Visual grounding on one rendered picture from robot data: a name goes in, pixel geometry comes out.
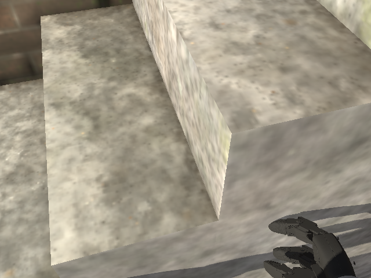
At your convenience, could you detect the robot right hand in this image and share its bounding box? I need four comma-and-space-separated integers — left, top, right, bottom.
263, 217, 356, 278

